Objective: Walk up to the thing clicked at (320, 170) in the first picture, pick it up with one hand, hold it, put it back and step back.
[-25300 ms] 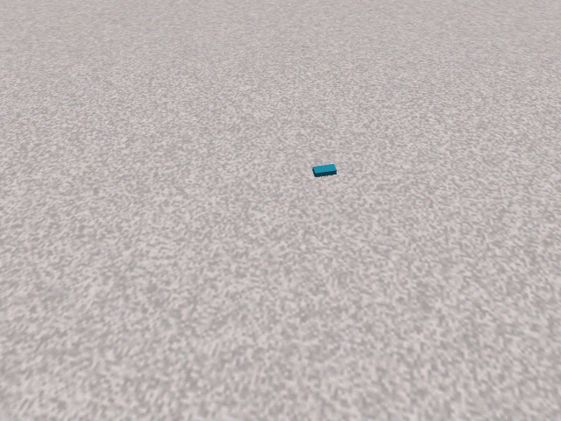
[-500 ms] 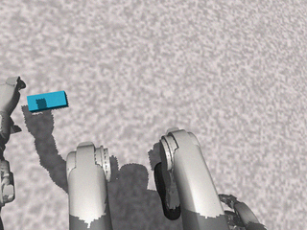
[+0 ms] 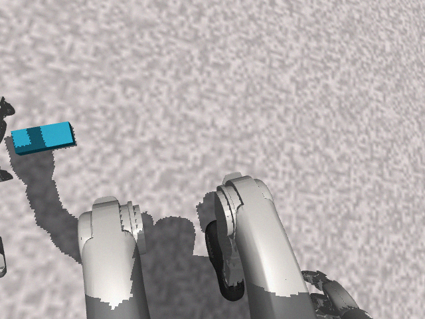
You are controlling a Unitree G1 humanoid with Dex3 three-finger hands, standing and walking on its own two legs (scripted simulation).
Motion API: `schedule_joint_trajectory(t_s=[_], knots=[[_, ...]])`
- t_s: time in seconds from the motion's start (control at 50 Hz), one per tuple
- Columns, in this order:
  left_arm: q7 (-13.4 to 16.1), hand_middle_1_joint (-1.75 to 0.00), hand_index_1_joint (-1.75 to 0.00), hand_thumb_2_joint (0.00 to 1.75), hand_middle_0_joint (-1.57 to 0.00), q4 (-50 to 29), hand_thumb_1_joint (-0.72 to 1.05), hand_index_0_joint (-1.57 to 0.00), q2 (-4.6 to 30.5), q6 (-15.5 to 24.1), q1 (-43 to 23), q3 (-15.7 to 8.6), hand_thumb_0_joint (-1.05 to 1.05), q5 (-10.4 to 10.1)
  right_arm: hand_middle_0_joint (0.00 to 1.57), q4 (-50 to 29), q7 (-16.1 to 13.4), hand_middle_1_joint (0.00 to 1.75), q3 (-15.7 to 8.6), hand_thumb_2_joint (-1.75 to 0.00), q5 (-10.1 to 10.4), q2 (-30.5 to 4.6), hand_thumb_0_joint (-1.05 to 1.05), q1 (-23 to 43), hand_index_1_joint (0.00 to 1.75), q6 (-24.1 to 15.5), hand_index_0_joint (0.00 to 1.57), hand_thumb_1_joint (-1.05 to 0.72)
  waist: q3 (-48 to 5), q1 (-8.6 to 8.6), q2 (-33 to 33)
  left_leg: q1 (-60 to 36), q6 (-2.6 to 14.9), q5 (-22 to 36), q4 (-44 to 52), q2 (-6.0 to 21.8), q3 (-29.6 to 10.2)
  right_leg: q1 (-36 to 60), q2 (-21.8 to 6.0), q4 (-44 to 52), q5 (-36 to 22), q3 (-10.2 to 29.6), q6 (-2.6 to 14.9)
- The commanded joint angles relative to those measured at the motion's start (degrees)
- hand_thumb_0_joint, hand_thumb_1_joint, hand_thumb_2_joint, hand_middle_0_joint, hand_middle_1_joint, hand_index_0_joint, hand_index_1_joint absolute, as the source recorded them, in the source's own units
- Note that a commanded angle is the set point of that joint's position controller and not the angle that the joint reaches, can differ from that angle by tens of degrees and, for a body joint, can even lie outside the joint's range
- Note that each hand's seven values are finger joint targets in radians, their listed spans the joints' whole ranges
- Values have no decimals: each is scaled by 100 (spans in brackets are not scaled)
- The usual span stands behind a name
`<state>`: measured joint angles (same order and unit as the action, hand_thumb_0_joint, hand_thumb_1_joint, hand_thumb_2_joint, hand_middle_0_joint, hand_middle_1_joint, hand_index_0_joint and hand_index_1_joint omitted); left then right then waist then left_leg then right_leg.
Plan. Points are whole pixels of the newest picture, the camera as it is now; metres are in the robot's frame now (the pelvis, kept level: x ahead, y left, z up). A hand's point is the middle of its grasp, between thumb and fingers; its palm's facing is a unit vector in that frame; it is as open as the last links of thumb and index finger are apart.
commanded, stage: rise first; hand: left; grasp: from above
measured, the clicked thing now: (44, 138) +0.48 +0.29 -0.32
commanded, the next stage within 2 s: approach in 1.48 s
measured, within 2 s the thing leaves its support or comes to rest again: neither
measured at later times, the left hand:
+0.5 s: hand (0, 145) +0.44 +0.33 -0.20, palm faces -0.44 -0.11 -0.89, open 13.3 cm
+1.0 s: hand out of the picture +0.45 +0.34 -0.20, palm faces -0.44 -0.11 -0.89, open 13.3 cm
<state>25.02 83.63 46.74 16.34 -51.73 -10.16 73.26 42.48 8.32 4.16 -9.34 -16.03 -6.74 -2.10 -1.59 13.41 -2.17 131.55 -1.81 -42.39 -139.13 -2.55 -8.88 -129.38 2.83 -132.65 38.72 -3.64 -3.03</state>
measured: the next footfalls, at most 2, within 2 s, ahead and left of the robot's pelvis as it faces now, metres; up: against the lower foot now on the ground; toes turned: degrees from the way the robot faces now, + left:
none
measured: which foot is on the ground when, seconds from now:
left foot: down 0.00-1.00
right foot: down 0.00-1.00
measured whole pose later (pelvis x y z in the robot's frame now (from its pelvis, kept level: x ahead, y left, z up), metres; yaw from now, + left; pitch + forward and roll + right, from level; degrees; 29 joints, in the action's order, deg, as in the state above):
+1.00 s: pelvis -0.01 +0.01 -0.01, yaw -2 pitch +33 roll -11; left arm 24.9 86.8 51.7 14.6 -55.0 -9.2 72.9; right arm 41.0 9.7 8.3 -9.7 -16.9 -7.9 -4.2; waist 1.0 16.6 -2.6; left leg 133.0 -1.1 -41.4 -141.2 -2.6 -10.2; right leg -129.7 3.1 -133.0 37.4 -4.9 -3.3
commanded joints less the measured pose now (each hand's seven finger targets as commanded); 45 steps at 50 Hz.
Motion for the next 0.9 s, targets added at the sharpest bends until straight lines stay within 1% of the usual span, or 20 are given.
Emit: schedule_joint_trajectory(t_s=[0.0,0.04,0.1,0.12,0.14,0.16,0.18,0.24,0.3,0.42,0.44,0.46,0.48,0.5,0.58,0.62,0.68,0.72,0.8,0.88], knots=[[340,-81,-82,88,-24,-760,-38,-23,1597,2,-1593,-155,0,-37,20,-3,-41,30,-437,-90,8,-1464,0,-1180,30,-8,20,-90,-3900,3,1992,-2964,341,1411,1488,72,615,1944,84,1191,-1301,-564,464],[362,-80,-82,88,-25,-657,-37,-23,1532,-47,-1626,-105,0,-41,20,28,-25,30,-434,-90,4,-1488,0,-1212,30,-36,20,-90,-3843,74,1980,-2961,338,1389,1492,76,582,1868,73,1151,-1277,-587,456],[393,-81,-83,89,-25,-519,-38,-23,1556,-93,-1596,-103,0,-25,20,11,-21,30,-391,-90,5,-1502,0,-1194,30,-57,20,-90,-3769,59,2002,-2990,329,1371,1510,90,543,1796,78,1134,-1256,-628,458],[393,-80,-82,89,-25,-552,-38,-23,1583,-88,-1753,-53,0,-24,20,7,-15,30,-389,-90,14,-1519,0,-1181,30,-62,20,-90,-3758,124,2053,-2915,328,1365,1509,94,521,1760,78,1095,-1254,-642,455],[407,-80,-82,88,-25,-487,-38,-23,1611,-98,-1680,-79,0,-4,20,8,-17,30,-369,-90,13,-1504,0,-1173,30,-63,20,-90,-3822,72,1991,-2932,333,1381,1473,83,537,1817,98,1116,-1283,-628,474],[416,-80,-82,88,-25,-510,-38,-23,1642,-117,-1732,-115,0,2,20,15,-14,30,-353,-90,-12,-1529,0,-1211,30,-66,20,-90,-3801,144,2020,-2902,340,1385,1477,79,539,1847,81,1096,-1291,-643,447],[421,-81,-83,89,-24,-396,-38,-23,1582,-157,-1621,-96,0,-18,20,-1,-13,30,-348,-90,-7,-1524,0,-1197,30,-77,20,-90,-3712,95,2004,-2924,339,1361,1486,81,550,1804,70,1112,-1269,-631,450],[423,-81,-83,89,-24,-397,-39,-22,1649,-148,-1818,-30,0,-5,20,-6,-16,30,-306,-90,-1,-1562,0,-1148,30,-84,20,-90,-3713,187,2138,-2926,317,1324,1511,92,474,1700,82,1038,-1245,-680,451],[418,-80,-82,89,-25,-267,-38,-23,1671,-169,-1762,1,0,18,20,-21,-4,30,-275,-90,12,-1561,0,-1168,30,-104,20,-90,-3659,185,2109,-2828,323,1341,1459,73,503,1736,90,1037,-1276,-669,471],[416,-80,-82,89,-25,-240,-38,-23,1809,-172,-1863,-36,0,-13,20,-29,4,30,-193,-90,-35,-1603,0,-1217,30,-162,20,-90,-3628,283,1995,-2688,358,1287,1346,74,538,1899,99,1093,-1280,-658,450],[404,-80,-82,89,-25,-173,-38,-23,1827,-179,-1792,-46,0,5,20,-23,26,30,-188,-90,-29,-1587,0,-1244,30,-171,20,-90,-3593,270,2048,-2684,356,1316,1350,66,551,1947,95,1095,-1303,-647,445],[406,-81,-82,89,-25,-211,-39,-23,1849,-179,-1827,-63,0,-62,20,-19,24,30,-198,-90,-18,-1621,0,-1248,30,-184,20,-90,-3556,241,2035,-2720,338,1327,1392,83,512,1844,81,1070,-1286,-675,449],[395,-82,-84,89,-24,-235,-39,-22,1877,-175,-1833,-50,0,-29,20,-25,25,30,-173,-90,-37,-1618,0,-1243,30,-187,20,-90,-3627,278,2133,-2781,332,1375,1371,87,501,1862,93,1046,-1319,-693,445],[387,-81,-83,89,-24,-230,-39,-22,1902,-156,-1910,-47,0,-80,20,-43,19,30,-179,-90,-19,-1661,0,-1215,30,-188,20,-90,-3618,293,2097,-2766,317,1330,1392,95,450,1764,81,1000,-1285,-715,458],[382,-80,-82,89,-25,-193,-39,-23,2017,-132,-1855,-43,0,-9,20,-69,35,30,-107,-90,-30,-1652,0,-1192,30,-198,20,-90,-3568,266,2244,-2731,320,1272,1356,82,490,1819,104,1022,-1244,-700,473],[383,-82,-84,89,-24,-221,-39,-22,1996,-138,-1864,-62,0,-30,20,-63,42,30,-112,-90,-50,-1661,0,-1274,30,-213,20,-90,-3562,325,2100,-2689,335,1362,1284,87,510,1924,97,1038,-1343,-699,457],[376,-81,-83,89,-24,-334,-39,-22,2075,-135,-1906,-104,0,-45,20,-62,54,30,-114,-90,-54,-1686,0,-1288,30,-217,20,-90,-3615,311,2330,-2854,303,1404,1380,95,477,1871,92,1015,-1365,-725,461],[351,-80,-82,90,-24,-240,-39,-22,2026,-151,-1864,-42,0,-56,20,-68,66,30,-94,-90,-51,-1701,0,-1258,30,-216,20,-90,-3535,348,2262,-2851,286,1402,1365,117,427,1794,91,988,-1351,-757,467],[314,-81,-83,89,-24,-373,-39,-23,2058,-162,-1854,-45,0,-64,20,-82,75,30,-86,-90,-42,-1703,0,-1285,30,-212,20,-90,-3652,306,2369,-2934,282,1541,1375,105,438,1884,94,999,-1471,-743,470],[248,-81,-83,90,-24,-406,-40,-22,2031,-178,-1837,-52,0,-119,20,-90,107,30,-98,-90,-31,-1719,0,-1335,30,-221,20,-90,-3522,356,2261,-2829,293,1495,1372,103,442,1900,83,1054,-1442,-741,471]])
